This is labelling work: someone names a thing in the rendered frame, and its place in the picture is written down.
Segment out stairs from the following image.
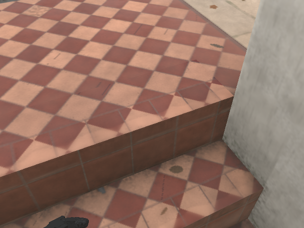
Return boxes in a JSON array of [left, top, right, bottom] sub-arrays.
[[0, 96, 264, 228]]

